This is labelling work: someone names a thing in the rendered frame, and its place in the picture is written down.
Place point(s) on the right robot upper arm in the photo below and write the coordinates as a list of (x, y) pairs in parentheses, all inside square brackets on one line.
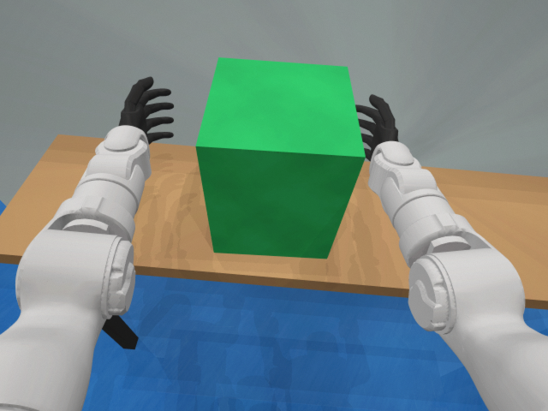
[(473, 299)]

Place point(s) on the carton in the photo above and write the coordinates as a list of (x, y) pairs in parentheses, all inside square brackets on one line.
[(279, 151)]

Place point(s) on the left robot hand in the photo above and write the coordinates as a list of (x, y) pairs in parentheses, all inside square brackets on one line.
[(136, 111)]

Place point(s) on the right robot forearm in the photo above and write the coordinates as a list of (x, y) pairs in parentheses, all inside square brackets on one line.
[(418, 211)]

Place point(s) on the left robot upper arm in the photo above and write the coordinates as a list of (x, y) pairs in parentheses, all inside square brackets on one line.
[(71, 283)]

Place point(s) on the right robot hand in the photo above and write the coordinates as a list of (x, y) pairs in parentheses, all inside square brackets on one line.
[(384, 129)]

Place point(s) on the left robot forearm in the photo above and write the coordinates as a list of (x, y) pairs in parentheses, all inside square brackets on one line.
[(108, 194)]

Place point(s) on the table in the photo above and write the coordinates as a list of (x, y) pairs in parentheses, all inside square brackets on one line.
[(172, 237)]

